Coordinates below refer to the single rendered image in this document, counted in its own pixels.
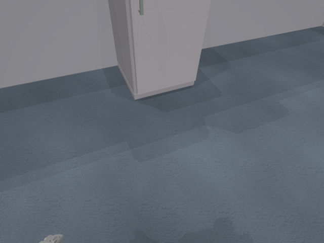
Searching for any fridge door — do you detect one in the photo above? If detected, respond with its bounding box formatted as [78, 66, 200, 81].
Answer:
[129, 0, 211, 95]

